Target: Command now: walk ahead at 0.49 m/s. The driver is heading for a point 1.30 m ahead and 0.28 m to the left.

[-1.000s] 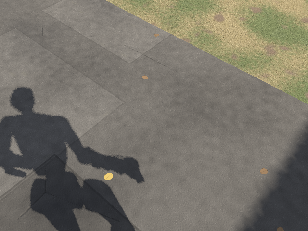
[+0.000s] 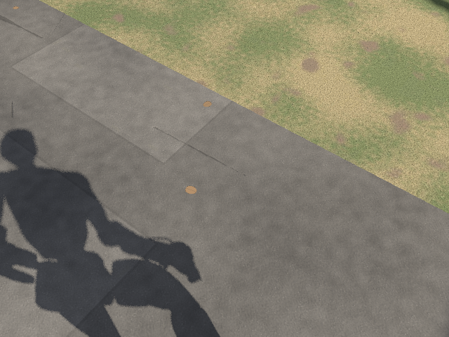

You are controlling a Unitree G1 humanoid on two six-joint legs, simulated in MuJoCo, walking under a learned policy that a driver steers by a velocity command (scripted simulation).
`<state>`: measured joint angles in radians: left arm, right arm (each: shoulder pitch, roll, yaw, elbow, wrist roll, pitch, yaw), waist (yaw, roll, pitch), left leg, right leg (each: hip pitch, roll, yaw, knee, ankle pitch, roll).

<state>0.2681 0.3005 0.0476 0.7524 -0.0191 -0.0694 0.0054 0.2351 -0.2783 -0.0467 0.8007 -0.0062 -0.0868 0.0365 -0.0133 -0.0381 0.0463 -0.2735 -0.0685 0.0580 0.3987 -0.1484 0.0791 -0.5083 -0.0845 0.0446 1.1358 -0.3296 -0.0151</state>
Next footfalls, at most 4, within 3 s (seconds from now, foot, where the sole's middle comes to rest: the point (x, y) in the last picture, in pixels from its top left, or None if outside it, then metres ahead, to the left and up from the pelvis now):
0.34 right None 0.37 -0.16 -0.78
0.88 left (200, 270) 0.67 0.08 -0.78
1.38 right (262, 195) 0.96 -0.13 -0.78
1.88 left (169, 160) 1.12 0.21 -0.78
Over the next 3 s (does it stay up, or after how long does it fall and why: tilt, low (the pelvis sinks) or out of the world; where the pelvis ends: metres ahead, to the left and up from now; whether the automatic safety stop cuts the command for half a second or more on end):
stays up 1.32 0.26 -0.01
